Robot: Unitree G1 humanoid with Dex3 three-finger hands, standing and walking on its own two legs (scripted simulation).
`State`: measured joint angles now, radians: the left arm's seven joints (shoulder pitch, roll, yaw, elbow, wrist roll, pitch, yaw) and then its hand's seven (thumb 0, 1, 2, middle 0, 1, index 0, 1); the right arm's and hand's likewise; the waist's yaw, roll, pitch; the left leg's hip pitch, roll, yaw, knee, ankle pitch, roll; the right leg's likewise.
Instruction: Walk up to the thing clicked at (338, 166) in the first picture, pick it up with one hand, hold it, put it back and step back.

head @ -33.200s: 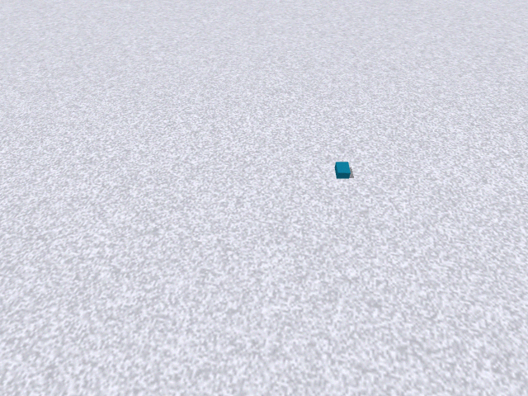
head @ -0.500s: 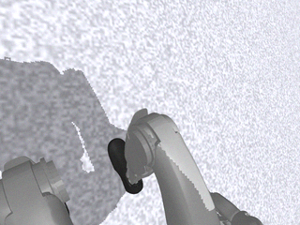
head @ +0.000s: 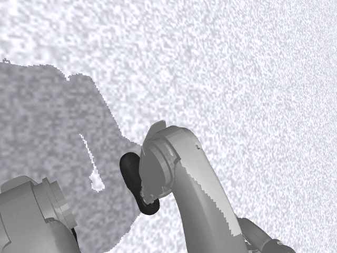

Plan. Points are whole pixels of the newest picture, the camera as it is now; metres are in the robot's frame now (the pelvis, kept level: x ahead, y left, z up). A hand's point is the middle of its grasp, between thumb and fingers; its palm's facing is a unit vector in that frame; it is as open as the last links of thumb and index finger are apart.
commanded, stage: withdraw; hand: left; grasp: from above
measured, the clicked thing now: out of the picture +0.47 +0.30 -0.29
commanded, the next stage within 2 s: home in 0.84 s
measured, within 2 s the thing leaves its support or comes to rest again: rests again in 0.18 s
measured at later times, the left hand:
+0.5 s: hand out of the picture +0.48 +0.32 -0.10, palm faces -0.38 -0.08 -0.92, open 11.7 cm
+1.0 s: hand out of the picture +0.44 +0.31 -0.16, palm faces -0.50 -0.11 -0.86, open 11.0 cm
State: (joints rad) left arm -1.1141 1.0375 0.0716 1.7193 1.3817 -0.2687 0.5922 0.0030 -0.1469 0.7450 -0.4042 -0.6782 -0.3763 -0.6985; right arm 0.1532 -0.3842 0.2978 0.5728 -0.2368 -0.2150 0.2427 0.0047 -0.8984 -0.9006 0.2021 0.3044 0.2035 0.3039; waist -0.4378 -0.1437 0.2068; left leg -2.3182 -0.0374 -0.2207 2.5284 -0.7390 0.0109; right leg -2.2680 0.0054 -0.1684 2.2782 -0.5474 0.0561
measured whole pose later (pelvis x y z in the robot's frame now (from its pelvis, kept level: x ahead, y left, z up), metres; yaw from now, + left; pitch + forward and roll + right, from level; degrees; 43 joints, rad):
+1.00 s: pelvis +0.00 -0.01 +0.03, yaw +7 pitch +35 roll -8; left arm -1.09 0.80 0.02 1.57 1.28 -0.25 0.37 0.00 -0.05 0.65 -0.51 -0.61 -0.49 -0.61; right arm 0.21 -0.33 0.13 0.68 -0.14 -0.04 0.11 0.01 -0.91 -0.90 0.20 0.30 0.20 0.30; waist -0.32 -0.02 0.00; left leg -2.29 -0.05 -0.11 2.36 -0.68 0.00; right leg -2.28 -0.03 -0.07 2.22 -0.55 0.03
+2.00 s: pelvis +0.04 -0.01 +0.29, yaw +12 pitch +24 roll -3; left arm 0.04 0.28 0.04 0.25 0.02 0.31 0.09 0.01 0.90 0.90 -0.21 -0.30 -0.20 -0.30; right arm 0.11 -0.21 0.05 0.54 0.05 -0.10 -0.07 0.01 -0.90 -0.90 0.20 0.30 0.20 0.30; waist -0.07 0.02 -0.18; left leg -1.32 -0.01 -0.07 1.51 -0.61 -0.01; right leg -1.34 -0.01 -0.05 1.44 -0.52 0.00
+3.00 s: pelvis +0.10 +0.00 +0.40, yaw +13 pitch +10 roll -2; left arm 0.50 0.23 0.03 -0.11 -0.05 0.44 0.03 0.01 0.91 0.90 -0.20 -0.30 -0.20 -0.29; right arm 0.28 -0.22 0.04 0.54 0.01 -0.22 -0.17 0.02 -0.90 -0.90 0.20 0.30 0.21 0.30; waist -0.04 0.04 -0.15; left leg -0.66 0.01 -0.07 1.00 -0.52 0.00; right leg -0.67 0.00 -0.05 0.92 -0.43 0.01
